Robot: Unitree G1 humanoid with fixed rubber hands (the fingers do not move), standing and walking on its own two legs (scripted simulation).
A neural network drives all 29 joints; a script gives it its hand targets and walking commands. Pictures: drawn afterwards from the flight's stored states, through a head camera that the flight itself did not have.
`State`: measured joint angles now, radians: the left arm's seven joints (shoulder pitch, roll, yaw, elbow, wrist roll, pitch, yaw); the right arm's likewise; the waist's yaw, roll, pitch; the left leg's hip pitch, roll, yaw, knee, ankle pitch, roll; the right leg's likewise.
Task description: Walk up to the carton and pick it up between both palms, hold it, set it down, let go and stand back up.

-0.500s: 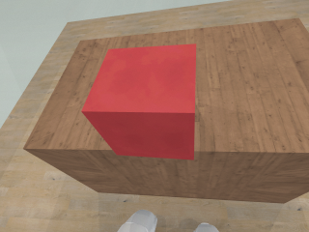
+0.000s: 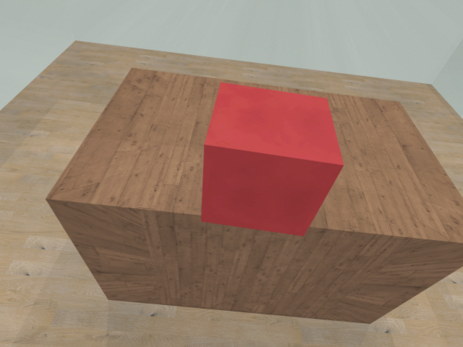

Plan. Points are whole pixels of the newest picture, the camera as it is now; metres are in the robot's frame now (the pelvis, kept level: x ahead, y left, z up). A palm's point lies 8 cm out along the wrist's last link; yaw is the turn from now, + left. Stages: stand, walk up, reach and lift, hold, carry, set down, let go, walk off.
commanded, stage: walk up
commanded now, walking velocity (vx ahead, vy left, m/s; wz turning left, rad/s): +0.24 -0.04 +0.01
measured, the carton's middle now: (263, 160) +0.52 -0.05 +0.03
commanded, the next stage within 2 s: none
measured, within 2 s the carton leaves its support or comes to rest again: neither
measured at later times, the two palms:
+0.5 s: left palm (163, 313) +0.22 +0.14 -0.14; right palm out of the picture -0.09 -0.22 -0.15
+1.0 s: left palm out of the picture +0.08 +0.17 -0.15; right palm (368, 321) +0.23 -0.30 -0.16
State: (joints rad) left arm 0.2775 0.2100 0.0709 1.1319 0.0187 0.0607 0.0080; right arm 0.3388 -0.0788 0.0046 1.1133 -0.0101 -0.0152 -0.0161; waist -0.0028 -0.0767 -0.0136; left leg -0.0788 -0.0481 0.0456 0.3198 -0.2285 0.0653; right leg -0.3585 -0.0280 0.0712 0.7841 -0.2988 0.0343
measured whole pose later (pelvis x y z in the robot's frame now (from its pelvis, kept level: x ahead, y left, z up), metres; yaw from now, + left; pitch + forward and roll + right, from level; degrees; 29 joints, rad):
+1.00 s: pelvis +0.13 -0.05 -0.01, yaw +3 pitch +0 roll +1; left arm 0.30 0.13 0.04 1.06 0.04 0.00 0.06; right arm 0.09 -0.25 -0.08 1.03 -0.02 0.10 -0.01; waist 0.08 0.03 0.13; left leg -0.48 0.02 -0.03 1.06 -0.46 -0.07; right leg -0.26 -0.07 -0.14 0.57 -0.31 -0.03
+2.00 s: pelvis +0.06 -0.10 -0.01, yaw +0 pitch -2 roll +3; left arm 0.29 0.15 0.04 1.08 0.02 -0.01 0.02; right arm 0.22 -0.23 -0.09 1.15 -0.01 0.08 -0.05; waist 0.02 0.04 0.09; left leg -0.36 0.04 -0.06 0.73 -0.44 -0.04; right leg -0.20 0.05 -0.06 0.56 -0.33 -0.10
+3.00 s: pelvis +0.03 -0.21 -0.03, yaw +4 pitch -2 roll +4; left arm 0.26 0.08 0.05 1.03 0.04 0.01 0.05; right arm 0.15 -0.26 -0.09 1.02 -0.04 0.09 -0.03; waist 0.02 0.11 0.08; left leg -0.49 0.03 0.08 0.87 -0.43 -0.02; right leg -0.23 -0.12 0.05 0.75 -0.49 0.06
